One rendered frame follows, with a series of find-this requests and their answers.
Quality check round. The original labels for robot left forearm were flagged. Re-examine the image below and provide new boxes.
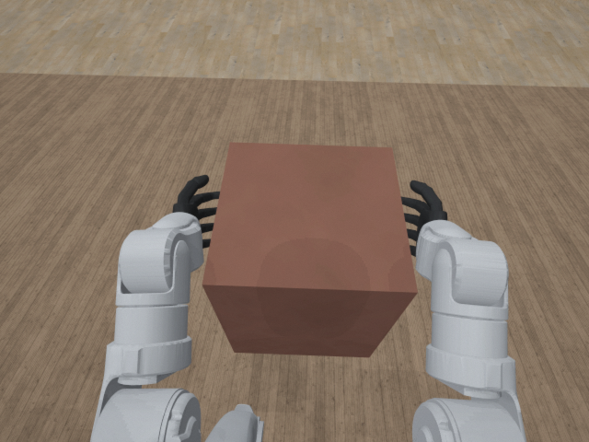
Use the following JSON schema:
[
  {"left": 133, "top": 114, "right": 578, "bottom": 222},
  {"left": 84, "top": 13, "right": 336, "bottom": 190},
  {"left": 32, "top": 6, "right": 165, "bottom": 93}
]
[{"left": 90, "top": 212, "right": 204, "bottom": 442}]

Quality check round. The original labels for right robot upper arm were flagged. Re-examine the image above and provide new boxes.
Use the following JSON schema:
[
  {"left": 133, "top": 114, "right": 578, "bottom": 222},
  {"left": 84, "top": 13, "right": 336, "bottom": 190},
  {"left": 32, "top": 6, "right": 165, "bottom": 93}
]
[{"left": 412, "top": 398, "right": 525, "bottom": 442}]

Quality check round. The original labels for carton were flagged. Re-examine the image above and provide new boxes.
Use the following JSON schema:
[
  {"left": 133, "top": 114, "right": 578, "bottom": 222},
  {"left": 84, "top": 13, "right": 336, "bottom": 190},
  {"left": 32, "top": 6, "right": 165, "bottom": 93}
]
[{"left": 202, "top": 142, "right": 418, "bottom": 357}]

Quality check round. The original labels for left robot hand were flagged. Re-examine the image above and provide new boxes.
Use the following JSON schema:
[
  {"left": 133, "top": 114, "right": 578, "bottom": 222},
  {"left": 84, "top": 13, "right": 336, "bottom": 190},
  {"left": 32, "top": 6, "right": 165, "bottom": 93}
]
[{"left": 173, "top": 175, "right": 220, "bottom": 249}]

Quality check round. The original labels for robot left shin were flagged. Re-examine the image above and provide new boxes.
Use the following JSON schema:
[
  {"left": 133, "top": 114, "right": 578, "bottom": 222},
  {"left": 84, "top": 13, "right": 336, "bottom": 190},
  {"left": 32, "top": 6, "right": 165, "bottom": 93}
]
[{"left": 235, "top": 404, "right": 253, "bottom": 413}]

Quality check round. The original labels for robot left thigh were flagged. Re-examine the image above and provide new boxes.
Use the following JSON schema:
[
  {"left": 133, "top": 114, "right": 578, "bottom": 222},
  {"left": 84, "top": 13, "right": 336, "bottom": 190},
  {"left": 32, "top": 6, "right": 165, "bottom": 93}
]
[{"left": 205, "top": 411, "right": 264, "bottom": 442}]

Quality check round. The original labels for left robot upper arm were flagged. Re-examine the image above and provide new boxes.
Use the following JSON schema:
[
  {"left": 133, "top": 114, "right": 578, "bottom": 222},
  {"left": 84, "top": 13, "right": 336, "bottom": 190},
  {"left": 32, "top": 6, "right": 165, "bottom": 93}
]
[{"left": 92, "top": 389, "right": 202, "bottom": 442}]

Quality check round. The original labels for right robot hand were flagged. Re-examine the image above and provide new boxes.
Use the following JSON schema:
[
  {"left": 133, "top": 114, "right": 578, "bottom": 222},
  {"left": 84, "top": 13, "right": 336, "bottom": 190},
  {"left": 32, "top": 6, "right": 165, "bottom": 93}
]
[{"left": 401, "top": 180, "right": 447, "bottom": 257}]

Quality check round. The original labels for robot right forearm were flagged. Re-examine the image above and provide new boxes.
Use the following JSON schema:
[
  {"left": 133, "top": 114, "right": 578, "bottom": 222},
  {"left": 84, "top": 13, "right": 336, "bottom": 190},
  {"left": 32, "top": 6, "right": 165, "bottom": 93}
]
[{"left": 415, "top": 220, "right": 526, "bottom": 442}]

